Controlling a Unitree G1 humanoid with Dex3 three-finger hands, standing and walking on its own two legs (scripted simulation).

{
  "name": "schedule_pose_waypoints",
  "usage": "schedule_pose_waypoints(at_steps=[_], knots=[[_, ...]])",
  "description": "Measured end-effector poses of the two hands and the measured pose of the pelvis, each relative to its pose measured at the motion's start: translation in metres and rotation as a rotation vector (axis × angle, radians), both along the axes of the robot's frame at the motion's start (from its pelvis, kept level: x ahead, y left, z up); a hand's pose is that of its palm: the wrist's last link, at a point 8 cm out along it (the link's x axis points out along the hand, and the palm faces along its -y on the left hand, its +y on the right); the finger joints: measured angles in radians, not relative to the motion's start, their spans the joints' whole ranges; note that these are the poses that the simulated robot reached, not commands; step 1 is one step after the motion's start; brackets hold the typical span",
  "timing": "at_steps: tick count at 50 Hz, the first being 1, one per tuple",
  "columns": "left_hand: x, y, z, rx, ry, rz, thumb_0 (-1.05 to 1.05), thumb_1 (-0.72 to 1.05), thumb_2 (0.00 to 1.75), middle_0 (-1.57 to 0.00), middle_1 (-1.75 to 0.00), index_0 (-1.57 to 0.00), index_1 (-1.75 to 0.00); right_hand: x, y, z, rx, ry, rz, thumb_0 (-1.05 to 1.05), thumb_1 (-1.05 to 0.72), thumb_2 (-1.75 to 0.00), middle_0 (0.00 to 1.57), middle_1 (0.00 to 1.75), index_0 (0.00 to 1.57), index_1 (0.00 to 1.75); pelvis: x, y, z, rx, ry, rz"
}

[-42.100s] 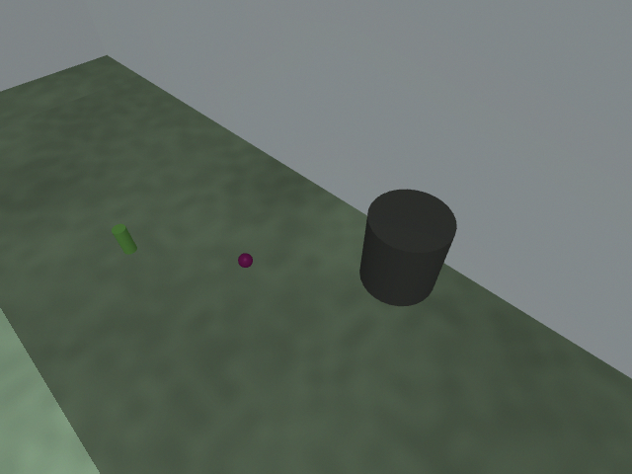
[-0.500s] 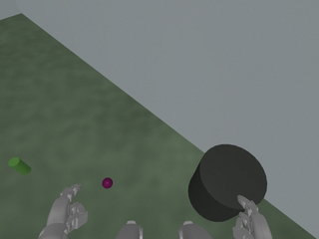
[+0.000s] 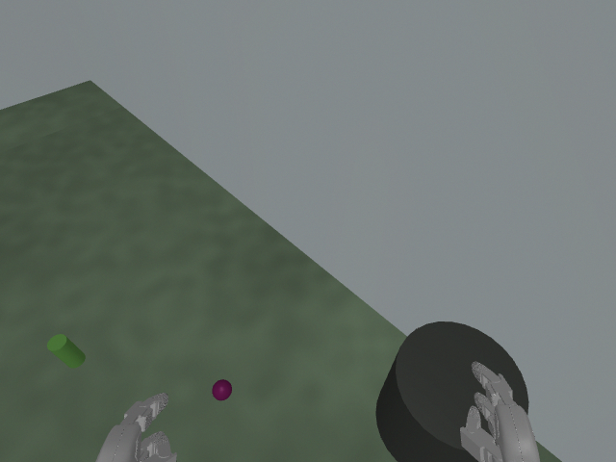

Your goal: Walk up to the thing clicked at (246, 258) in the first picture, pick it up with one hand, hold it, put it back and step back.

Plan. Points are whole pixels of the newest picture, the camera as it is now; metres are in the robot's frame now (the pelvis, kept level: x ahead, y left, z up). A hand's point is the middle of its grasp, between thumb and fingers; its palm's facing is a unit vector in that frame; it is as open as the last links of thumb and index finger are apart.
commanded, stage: home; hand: left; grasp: from above
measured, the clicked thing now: (222, 389) +0.47 +0.26 -0.69
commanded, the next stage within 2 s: stand in 1.70 s
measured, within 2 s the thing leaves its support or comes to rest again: neither
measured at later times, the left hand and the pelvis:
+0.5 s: hand out of the picture +0.16 +0.18 -0.05, palm faces +0.03 -0.98 -0.20, open 7.4 cm; pelvis +0.00 +0.00 +0.00, yaw -1 degrees
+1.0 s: hand out of the picture +0.16 +0.18 -0.05, palm faces +0.04 -0.98 -0.20, open 7.4 cm; pelvis +0.00 +0.00 +0.00, yaw -1 degrees
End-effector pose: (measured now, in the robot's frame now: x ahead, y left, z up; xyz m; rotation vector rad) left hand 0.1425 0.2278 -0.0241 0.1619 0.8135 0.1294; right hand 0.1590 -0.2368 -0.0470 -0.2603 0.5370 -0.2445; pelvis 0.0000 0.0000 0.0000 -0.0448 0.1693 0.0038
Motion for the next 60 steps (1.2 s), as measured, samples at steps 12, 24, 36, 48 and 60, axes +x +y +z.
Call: schedule_pose_waypoints(at_steps=[12, 24, 36, 48, 60], knots=[[0.002, 0.000, 0.001, 0.007, -0.001, -0.012, 0.01, 0.91, 0.90, -0.20, -0.30, -0.20, -0.30, -0.015, 0.000, -0.007, 0.008, 0.044, -0.016, 0.01, -0.90, -0.90, 0.20, 0.30, 0.20, 0.30, -0.001, 0.001, 0.001, 0.001, -0.004, -0.005], [0.001, 0.002, 0.001, 0.007, -0.006, -0.019, 0.01, 0.91, 0.90, -0.20, -0.30, -0.20, -0.30, -0.024, 0.000, -0.010, 0.009, 0.050, -0.035, 0.02, -0.90, -0.90, 0.20, 0.30, 0.20, 0.30, -0.004, 0.003, 0.000, 0.000, -0.007, -0.011], [-0.002, 0.003, 0.001, 0.006, -0.004, -0.020, 0.01, 0.91, 0.90, -0.20, -0.30, -0.20, -0.30, -0.022, 0.002, -0.007, 0.007, 0.031, -0.026, 0.02, -0.90, -0.90, 0.20, 0.30, 0.20, 0.30, -0.007, 0.005, -0.001, 0.000, -0.009, -0.011], [0.000, 0.003, 0.003, 0.011, -0.011, -0.020, 0.01, 0.91, 0.90, -0.20, -0.30, -0.20, -0.30, -0.020, 0.003, -0.011, 0.011, 0.045, -0.022, 0.02, -0.90, -0.90, 0.20, 0.30, 0.20, 0.30, -0.004, 0.004, -0.001, 0.000, -0.002, -0.009], [0.005, 0.002, 0.003, 0.013, -0.013, -0.024, 0.01, 0.91, 0.90, -0.20, -0.30, -0.20, -0.30, -0.018, -0.001, -0.011, 0.008, 0.053, -0.031, 0.02, -0.90, -0.90, 0.20, 0.30, 0.20, 0.30, -0.001, 0.003, -0.001, 0.001, 0.002, -0.010]])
